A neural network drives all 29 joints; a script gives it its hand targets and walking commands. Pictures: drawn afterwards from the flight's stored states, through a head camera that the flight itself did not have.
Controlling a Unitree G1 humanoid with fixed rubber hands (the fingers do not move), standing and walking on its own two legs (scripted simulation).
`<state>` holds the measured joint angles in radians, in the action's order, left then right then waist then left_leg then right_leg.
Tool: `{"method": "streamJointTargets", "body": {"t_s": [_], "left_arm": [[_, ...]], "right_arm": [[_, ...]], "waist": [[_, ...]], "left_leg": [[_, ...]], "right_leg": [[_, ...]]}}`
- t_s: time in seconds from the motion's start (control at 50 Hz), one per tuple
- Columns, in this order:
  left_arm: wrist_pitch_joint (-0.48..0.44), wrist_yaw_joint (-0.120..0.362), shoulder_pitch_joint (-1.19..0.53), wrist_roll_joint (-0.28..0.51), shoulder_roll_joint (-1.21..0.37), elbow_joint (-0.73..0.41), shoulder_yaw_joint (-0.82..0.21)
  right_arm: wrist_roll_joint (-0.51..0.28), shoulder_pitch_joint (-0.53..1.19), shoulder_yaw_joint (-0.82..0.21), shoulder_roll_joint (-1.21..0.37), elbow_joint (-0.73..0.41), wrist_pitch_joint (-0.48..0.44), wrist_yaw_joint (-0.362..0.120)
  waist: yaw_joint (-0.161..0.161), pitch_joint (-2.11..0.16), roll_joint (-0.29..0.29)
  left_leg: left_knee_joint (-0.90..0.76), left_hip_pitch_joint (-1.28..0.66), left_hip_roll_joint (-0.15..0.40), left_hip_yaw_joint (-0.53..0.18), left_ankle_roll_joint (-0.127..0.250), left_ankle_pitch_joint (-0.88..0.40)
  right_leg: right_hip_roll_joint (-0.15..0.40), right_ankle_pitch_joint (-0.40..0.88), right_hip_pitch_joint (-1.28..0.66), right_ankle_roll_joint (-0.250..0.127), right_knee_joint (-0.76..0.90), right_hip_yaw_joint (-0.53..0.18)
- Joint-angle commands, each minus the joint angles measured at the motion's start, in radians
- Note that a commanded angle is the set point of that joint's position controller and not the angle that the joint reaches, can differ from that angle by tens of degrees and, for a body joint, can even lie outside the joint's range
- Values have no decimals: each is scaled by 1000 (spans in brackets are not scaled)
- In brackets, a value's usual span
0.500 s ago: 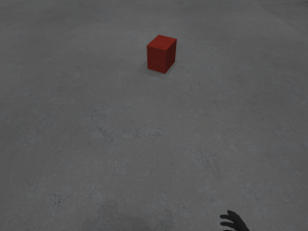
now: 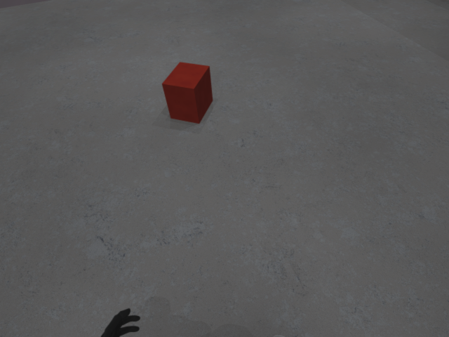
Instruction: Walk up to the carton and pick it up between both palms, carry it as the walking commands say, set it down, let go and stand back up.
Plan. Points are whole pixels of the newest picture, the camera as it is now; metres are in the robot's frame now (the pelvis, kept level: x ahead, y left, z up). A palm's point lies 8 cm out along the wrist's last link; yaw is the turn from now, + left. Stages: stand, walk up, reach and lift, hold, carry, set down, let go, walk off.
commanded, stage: walk up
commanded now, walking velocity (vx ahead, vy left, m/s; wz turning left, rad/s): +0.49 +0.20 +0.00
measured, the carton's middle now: (189, 92) +1.70 +0.18 -0.62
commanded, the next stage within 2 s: none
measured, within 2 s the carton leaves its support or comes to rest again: neither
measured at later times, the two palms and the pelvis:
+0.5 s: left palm out of the picture +0.13 +0.32 -0.14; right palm (281, 233) +0.36 -0.14 -0.12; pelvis +0.22 +0.09 +0.00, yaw -1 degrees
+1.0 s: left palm (136, 163) +0.62 +0.24 -0.11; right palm (304, 237) +0.36 -0.20 -0.14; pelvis +0.46 +0.02 +0.00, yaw +0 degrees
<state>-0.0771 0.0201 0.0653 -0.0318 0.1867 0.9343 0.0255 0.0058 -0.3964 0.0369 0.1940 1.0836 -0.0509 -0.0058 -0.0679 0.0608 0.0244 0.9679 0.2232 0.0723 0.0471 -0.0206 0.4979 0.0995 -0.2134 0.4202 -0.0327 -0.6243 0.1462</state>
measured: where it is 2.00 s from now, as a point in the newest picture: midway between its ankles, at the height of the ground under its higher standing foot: (209, 195)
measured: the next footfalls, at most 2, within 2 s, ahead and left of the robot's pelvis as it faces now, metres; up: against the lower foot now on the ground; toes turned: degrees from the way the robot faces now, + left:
left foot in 0.44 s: +0.34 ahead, +0.21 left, +0.00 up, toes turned +8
right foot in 0.94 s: +0.58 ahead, -0.09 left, +0.00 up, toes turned -10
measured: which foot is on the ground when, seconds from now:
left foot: up 0.00-0.42, down 0.44-0.96, up 0.98-1.00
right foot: down 0.00-0.44, up 0.46-0.92, down 0.94-1.00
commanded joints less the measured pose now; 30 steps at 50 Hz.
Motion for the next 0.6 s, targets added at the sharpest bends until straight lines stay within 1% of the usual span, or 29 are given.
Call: {"method": "streamJointTargets", "body": {"t_s": [0.0, 0.02, 0.04, 0.06, 0.08, 0.1, 0.12, 0.16, 0.18, 0.2, 0.22, 0.24, 0.26, 0.28, 0.3, 0.32, 0.34, 0.36, 0.38, 0.4, 0.42, 0.44, 0.46, 0.48, 0.5, 0.52, 0.54, 0.56, 0.58], "left_arm": [[-3, -35, 295, 10, 197, 79, 55], [-8, -31, 263, 22, 147, 73, 45], [-6, -29, 251, 29, 120, 59, 40], [-11, -26, 237, 25, 137, 50, 38], [-15, -19, 232, 21, 101, 61, 40], [-12, -15, 242, 24, 101, 66, 38], [-13, -16, 297, 19, 107, 60, 42], [-17, -18, 318, 21, 116, 81, 44], [-14, -21, 357, 13, 150, 81, 54], [-13, -20, 359, 16, 154, 77, 55], [-15, -21, 357, 9, 142, 81, 56], [-7, -25, 337, 5, 175, 76, 63], [-7, -27, 391, 7, 170, 89, 61], [-7, -26, 409, 8, 189, 95, 63], [-6, -34, 420, 12, 204, 112, 62], [-3, -31, 409, 18, 196, 105, 64], [3, -37, 431, 13, 198, 119, 63], [6, -20, 404, 16, 187, 105, 58], [16, -15, 419, 10, 136, 111, 38], [9, -11, 416, 9, 108, 103, 38], [2, -5, 387, 16, 56, 63, 27], [6, -4, 363, 7, 46, 20, 35], [17, -11, 330, 11, 62, 32, 32], [19, -8, 293, 9, 90, 44, 32], [22, -5, 295, 7, 107, 71, 38], [25, -1, 301, 11, 75, 69, 28], [30, 5, 289, 17, 67, 71, 31], [41, 10, 284, 19, 62, 44, 30], [47, 11, 271, 13, 69, 41, 36]], "right_arm": [[13, -7, 29, 71, -55, 2, -11], [15, -27, 36, 31, -55, 18, -21], [22, -58, 29, 13, -58, 26, -23], [20, -18, 22, -1, -75, 40, -25], [31, 18, 25, 17, -100, 49, -36], [33, 34, 21, 9, -95, 53, -46], [31, 90, 20, 3, -132, 63, -51], [32, 171, 28, 40, -164, 58, -56], [23, 233, 21, 48, -188, 58, -64], [14, 257, 17, 46, -197, 53, -67], [17, 281, 9, 39, -202, 45, -69], [14, 294, 8, 43, -205, 41, -75], [19, 309, 10, 38, -216, 34, -74], [15, 345, 11, 40, -217, 32, -70], [22, 374, 10, 46, -220, 30, -70], [22, 358, 8, 32, -225, 22, -72], [28, 379, 11, 44, -218, 14, -64], [26, 308, 19, 72, -198, 10, -57], [36, 219, 31, 108, -173, -8, -45], [36, 27, 60, 169, -98, -25, -27], [51, -150, 89, 280, -59, -30, -7], [28, -224, 99, 343, -46, -31, 5], [18, -131, 84, 323, -51, -23, 6], [11, -28, 60, 235, -77, -20, -3], [6, 27, 54, 227, -90, -28, -5], [9, 55, 39, 176, -99, -37, -5], [9, 92, 39, 163, -93, -42, -1], [11, 95, 29, 146, -87, -48, -5], [13, 71, 29, 140, -86, -49, -4]], "waist": [[91, -70, -91], [70, -35, -108], [48, -41, -159], [58, -51, -180], [48, 22, -191], [53, 26, -194], [84, 50, -217], [85, 35, -186], [107, 43, -212], [115, 76, -269], [122, 88, -236], [113, 82, -237], [127, 58, -179], [148, 52, -186], [155, 52, -158], [141, 62, -201], [154, 19, -159], [118, -29, -208], [73, -82, -155], [-5, -176, 4], [-77, -257, 284], [-85, -239, 385], [-51, -164, 274], [-29, -90, 94], [-7, -49, 27], [20, 9, -1], [42, 41, 51], [63, 38, 107], [49, 23, 95]], "left_leg": [[307, 383, 87, -103, 9, -125], [262, 364, 91, -102, 7, -183], [246, 337, 57, -62, 3, -246], [251, 315, 71, -43, -11, -272], [217, 347, 88, -51, -3, -324], [194, 356, 73, -35, 3, -374], [135, 393, 68, -15, -2, -390], [43, 394, 78, -18, -16, -433], [-55, 360, 75, 3, -32, -386], [-148, 345, 71, 26, -39, -423], [-236, 310, 66, 19, -35, -407], [-269, 325, 41, 39, -41, -392], [-325, 280, 41, 50, -45, -376], [-343, 277, 23, 98, -44, -352], [-390, 262, 38, 71, -40, -352], [-445, 244, 26, 76, -34, -368], [-488, 210, 8, 80, -28, -312], [-493, 90, 2, 104, -17, -321], [-469, -112, -10, 105, 1, -242], [-490, -281, 68, 17, 43, -192], [-623, -427, 300, -320, 103, -58], [-747, -429, 427, -559, 130, -51], [-762, -373, 420, -513, 178, -54], [-781, -266, 365, -447, 149, -13], [-746, -206, 371, -390, 124, -205], [-756, -112, 340, -315, 125, -299], [-788, -78, 283, -255, 124, -342], [-790, 0, 251, -204, 101, -310], [-805, -46, 259, -227, 107, -274]], "right_leg": [[334, 229, -348, -67, 348, -405], [269, 212, -292, -34, 378, -297], [227, 272, -254, 5, 359, -252], [240, 143, -194, -48, 408, -210], [230, 50, -141, -42, 446, -210], [215, 70, -148, -21, 444, -168], [209, 57, -205, -25, 457, -164], [219, 73, -210, -33, 456, -156], [228, 15, -201, -45, 473, -166], [196, -5, -187, -25, 496, -131], [207, -12, -187, -27, 495, -138], [219, 3, -228, -48, 473, -136], [243, -5, -248, -54, 475, -147], [245, 12, -269, -69, 458, -142], [264, 20, -304, -70, 456, -159], [244, 52, -301, -48, 431, -112], [234, 54, -339, -51, 383, -128], [189, -5, -283, -35, 338, -65], [106, -41, -190, -25, 176, -15], [70, 20, -86, -11, -49, 8], [-10, -246, 131, 33, -382, -8], [-35, -375, 254, 34, -581, -108], [27, -316, 273, 19, -631, -118], [52, -180, 261, 1, -630, -135], [63, -136, 249, 4, -644, -145], [94, -101, 188, 20, -600, -158], [82, -75, 181, 35, -550, -130], [93, -38, 99, 44, -514, -134], [84, -21, 129, 40, -502, -136]]}}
